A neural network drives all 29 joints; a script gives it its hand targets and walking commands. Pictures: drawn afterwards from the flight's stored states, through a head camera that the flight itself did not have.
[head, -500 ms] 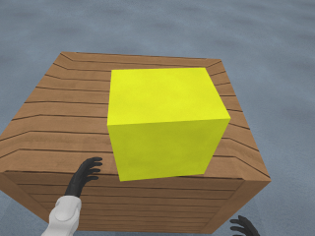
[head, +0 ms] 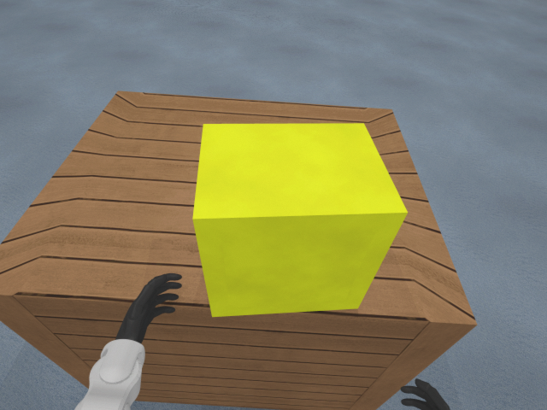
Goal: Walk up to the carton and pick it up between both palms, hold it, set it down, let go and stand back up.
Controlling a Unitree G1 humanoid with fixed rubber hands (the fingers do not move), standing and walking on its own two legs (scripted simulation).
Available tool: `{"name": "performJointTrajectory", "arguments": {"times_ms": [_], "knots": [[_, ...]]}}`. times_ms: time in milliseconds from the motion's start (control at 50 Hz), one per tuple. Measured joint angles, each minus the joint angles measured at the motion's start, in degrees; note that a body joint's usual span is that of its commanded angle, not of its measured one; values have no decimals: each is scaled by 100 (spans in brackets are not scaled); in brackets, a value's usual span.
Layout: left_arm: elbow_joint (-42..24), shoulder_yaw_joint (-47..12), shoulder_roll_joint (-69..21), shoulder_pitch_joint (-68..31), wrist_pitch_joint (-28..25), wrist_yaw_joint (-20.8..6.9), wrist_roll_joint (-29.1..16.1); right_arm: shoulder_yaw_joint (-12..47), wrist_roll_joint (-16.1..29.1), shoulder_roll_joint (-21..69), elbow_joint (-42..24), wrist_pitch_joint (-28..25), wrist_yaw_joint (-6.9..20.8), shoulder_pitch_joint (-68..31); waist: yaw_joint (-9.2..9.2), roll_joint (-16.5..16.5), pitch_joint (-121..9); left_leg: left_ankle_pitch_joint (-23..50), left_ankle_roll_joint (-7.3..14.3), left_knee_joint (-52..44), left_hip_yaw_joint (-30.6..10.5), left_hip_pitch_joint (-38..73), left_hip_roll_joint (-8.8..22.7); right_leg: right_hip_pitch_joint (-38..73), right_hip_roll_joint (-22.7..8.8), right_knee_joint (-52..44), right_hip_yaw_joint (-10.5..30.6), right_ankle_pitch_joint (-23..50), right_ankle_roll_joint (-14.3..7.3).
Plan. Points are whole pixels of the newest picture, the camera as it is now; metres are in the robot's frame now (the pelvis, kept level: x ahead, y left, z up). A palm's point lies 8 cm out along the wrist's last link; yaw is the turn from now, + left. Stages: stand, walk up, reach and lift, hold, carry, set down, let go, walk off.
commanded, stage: stand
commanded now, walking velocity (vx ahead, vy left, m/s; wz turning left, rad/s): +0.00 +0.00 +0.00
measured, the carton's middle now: (286, 222) +0.39 -0.03 +0.07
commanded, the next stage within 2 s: none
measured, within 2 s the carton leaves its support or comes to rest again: neither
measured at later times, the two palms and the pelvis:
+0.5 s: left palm (137, 327) +0.24 +0.19 +0.00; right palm out of the picture +0.12 -0.26 -0.08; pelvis +0.00 +0.00 +0.00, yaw +1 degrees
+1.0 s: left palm (137, 328) +0.24 +0.19 +0.00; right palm out of the picture +0.11 -0.26 -0.08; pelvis +0.00 +0.00 +0.00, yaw +1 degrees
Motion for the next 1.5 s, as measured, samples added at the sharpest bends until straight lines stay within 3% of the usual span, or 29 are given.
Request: {"name": "performJointTrajectory", "arguments": {"times_ms": [580,880,1500], "knots": [[-117,-37,5,-8,35,5,-22,16,20,-78,37,25,-45,-107,57,-16,107,-28,-31,17,-101,42,-21,77,-13,24,-101,-69,-31],[23,-21,-19,-113,172,28,-37,19,14,-50,-45,44,-60,-121,-27,-9,43,-20,-21,67,-125,47,-36,108,-23,42,-126,-57,-22],[71,-1,-45,-184,149,36,-13,-19,8,-40,-42,4,-47,-69,-11,-11,112,36,-11,9,-97,70,-37,111,-28,7,-98,-2,-15]]}}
